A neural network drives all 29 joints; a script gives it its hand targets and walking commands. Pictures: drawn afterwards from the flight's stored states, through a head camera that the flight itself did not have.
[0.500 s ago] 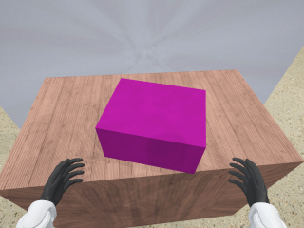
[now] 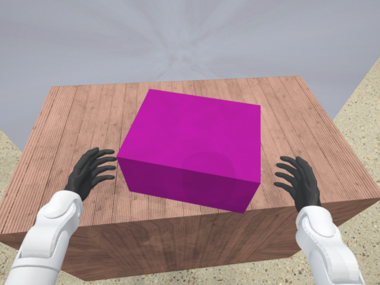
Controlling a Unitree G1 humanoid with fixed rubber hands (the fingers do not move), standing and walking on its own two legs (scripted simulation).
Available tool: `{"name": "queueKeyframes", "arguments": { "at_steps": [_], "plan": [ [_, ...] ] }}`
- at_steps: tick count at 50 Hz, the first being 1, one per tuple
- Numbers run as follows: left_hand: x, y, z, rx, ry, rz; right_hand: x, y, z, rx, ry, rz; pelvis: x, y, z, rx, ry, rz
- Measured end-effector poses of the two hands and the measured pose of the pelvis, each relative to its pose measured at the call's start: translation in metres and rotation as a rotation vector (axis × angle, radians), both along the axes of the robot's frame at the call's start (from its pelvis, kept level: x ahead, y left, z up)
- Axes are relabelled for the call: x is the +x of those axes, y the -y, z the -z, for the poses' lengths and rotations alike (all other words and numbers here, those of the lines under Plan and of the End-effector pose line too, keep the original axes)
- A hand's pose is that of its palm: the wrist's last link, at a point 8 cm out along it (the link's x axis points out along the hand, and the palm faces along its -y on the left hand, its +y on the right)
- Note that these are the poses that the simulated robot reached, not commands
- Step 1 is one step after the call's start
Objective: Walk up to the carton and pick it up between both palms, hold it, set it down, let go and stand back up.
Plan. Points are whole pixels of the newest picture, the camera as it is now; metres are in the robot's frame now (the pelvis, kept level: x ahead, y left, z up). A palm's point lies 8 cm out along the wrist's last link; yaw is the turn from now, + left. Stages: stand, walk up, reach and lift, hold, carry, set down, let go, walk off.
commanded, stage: reach and lift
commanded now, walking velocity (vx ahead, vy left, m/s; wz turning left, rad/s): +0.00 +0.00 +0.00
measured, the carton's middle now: (194, 148) +0.43 +0.01 +0.00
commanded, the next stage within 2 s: none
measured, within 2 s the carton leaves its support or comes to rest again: neither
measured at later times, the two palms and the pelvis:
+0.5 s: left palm (80, 148) +0.35 +0.25 +0.09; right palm (297, 165) +0.32 -0.19 +0.08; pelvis +0.00 +0.00 +0.00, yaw +0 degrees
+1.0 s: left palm (83, 115) +0.41 +0.25 +0.13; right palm (300, 137) +0.37 -0.21 +0.11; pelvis +0.00 +0.00 +0.00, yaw +1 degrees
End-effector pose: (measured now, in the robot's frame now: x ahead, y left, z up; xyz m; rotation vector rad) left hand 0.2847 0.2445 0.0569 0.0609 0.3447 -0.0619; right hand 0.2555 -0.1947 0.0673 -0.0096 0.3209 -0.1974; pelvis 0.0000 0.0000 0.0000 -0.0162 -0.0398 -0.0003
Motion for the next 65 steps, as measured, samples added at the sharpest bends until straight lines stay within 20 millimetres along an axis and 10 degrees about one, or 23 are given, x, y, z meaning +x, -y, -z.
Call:
{"name": "queueKeyframes", "arguments": {
  "at_steps": [57, 65],
  "plan": [
    [0.146, 0.000, -0.085, -0.057, 0.089, -0.125, 0.135, 0.013, -0.053, 0.019, 0.048, 0.061, 0.002, 0.005, 0.000, -0.001, -0.030, -0.018],
    [0.151, -0.005, -0.073, -0.071, 0.054, -0.146, 0.143, 0.015, -0.041, 0.017, 0.015, 0.077, 0.004, 0.005, 0.000, -0.002, -0.045, -0.022]
  ]
}}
